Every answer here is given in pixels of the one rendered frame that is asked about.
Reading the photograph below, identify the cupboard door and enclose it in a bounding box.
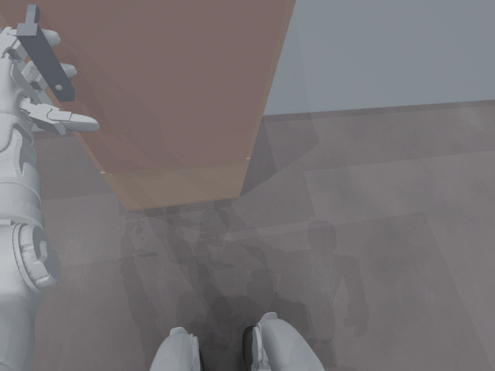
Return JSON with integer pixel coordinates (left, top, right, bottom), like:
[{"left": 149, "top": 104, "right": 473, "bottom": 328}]
[{"left": 0, "top": 0, "right": 288, "bottom": 173}]

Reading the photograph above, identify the left robot forearm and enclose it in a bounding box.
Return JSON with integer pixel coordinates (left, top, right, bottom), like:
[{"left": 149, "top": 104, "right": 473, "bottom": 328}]
[{"left": 0, "top": 113, "right": 45, "bottom": 232}]

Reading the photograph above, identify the robot left upper arm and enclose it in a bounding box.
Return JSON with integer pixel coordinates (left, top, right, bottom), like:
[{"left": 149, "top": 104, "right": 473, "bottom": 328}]
[{"left": 0, "top": 223, "right": 61, "bottom": 371}]

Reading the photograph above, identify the right robot thigh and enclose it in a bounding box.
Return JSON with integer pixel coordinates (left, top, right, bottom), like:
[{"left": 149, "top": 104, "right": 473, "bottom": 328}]
[{"left": 252, "top": 319, "right": 325, "bottom": 371}]

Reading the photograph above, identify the left robot hand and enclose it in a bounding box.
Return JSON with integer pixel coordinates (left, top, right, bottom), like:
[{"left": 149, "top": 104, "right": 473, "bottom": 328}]
[{"left": 0, "top": 27, "right": 100, "bottom": 135}]

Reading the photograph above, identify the handle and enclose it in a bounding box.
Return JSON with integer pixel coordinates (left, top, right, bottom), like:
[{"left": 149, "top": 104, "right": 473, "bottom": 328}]
[{"left": 16, "top": 4, "right": 75, "bottom": 102}]

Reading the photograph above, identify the robot left shin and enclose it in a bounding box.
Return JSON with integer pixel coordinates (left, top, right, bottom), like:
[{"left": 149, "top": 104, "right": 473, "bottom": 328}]
[{"left": 169, "top": 327, "right": 189, "bottom": 336}]

